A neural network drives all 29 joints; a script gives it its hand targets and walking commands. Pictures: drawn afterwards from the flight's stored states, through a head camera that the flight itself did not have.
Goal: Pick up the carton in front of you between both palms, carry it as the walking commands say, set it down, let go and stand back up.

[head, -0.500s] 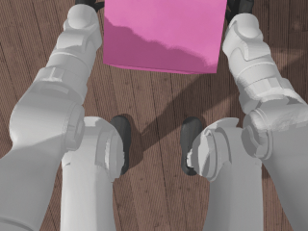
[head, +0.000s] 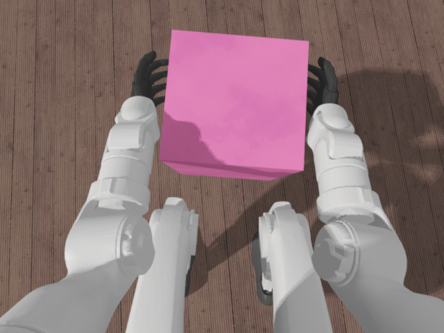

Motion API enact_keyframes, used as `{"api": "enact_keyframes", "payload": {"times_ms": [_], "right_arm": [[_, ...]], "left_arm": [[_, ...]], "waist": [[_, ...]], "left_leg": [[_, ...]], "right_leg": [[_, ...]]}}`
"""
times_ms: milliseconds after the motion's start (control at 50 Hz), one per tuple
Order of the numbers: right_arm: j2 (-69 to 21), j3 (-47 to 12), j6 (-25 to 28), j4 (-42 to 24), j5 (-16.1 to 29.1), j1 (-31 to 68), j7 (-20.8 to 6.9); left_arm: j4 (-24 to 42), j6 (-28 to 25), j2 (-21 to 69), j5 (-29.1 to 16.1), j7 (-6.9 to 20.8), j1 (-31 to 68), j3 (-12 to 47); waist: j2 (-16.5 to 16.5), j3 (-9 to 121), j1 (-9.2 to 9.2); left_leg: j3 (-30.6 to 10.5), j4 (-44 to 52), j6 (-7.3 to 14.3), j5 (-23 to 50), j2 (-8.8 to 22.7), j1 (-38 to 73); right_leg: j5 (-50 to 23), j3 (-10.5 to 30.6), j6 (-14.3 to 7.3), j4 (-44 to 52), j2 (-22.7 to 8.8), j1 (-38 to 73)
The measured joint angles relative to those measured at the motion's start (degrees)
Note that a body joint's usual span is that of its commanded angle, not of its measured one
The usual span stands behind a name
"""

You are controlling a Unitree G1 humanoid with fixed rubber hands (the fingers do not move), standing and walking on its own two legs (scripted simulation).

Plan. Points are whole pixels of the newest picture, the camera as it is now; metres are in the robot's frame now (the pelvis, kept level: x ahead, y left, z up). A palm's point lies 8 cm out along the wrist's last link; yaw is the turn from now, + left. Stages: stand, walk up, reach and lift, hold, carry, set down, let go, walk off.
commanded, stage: reach and lift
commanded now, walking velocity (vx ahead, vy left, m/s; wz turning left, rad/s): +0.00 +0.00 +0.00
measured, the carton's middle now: (231, 121) +0.48 +0.00 -0.14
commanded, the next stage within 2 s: none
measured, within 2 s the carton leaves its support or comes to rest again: neither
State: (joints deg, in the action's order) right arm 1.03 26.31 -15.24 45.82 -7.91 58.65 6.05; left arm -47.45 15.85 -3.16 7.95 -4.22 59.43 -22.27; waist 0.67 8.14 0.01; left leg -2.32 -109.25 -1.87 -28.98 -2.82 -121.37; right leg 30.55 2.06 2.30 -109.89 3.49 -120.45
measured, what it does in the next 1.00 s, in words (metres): rises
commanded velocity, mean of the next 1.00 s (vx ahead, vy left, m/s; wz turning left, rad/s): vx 0.00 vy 0.00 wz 0.00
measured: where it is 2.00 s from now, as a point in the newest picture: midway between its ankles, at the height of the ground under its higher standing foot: (223, 277)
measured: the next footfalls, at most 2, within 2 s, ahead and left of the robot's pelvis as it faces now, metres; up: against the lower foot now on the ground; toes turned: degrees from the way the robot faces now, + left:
none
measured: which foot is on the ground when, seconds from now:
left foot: down 0.00-1.00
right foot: down 0.00-1.00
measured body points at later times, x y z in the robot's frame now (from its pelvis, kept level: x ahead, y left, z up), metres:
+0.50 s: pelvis +0.03 +0.00 +0.13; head +0.22 +0.01 +0.54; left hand +0.47 +0.15 +0.07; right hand +0.47 -0.15 +0.08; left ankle +0.12 +0.12 -0.41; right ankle +0.11 -0.12 -0.41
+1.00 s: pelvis +0.08 +0.00 +0.27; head +0.15 +0.00 +0.71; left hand +0.42 +0.15 +0.23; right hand +0.43 -0.15 +0.24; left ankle +0.12 +0.12 -0.41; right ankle +0.11 -0.12 -0.41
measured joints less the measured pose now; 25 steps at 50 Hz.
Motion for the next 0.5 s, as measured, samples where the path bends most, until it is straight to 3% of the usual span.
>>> {"api": "enact_keyframes", "payload": {"times_ms": [100,280,500], "right_arm": [[-1.9,0.9,-1.4,-3.8,-1.9,-2.6,-0.7],[-3.4,-1.6,-3.0,-9.6,-0.3,-9.4,-0.9],[-5.2,-3.3,-3.3,-10.9,-0.1,-17.6,-1.2]], "left_arm": [[3.6,1.2,1.6,1.7,1.0,-2.7,-1.2],[9.7,2.7,3.9,0.9,1.2,-9.6,0.3],[12.1,3.4,5.9,0.5,1.1,-18.4,1.8]], "waist": [[-0.2,2.1,-0.02],[-0.3,4.1,0.08],[-0.2,5.8,0.16]], "left_leg": [[-0.2,4.8,0.1,0.7,0.0,3.1],[-0.1,11.7,0.4,0.5,0.3,11.3],[-0.2,22.3,0.7,0.6,0.4,26.7]], "right_leg": [[-0.8,0.1,-0.4,4.8,0.0,3.1],[-0.8,0.5,-0.4,11.9,0.0,11.2],[-0.9,0.6,-0.9,22.5,-0.5,26.6]]}}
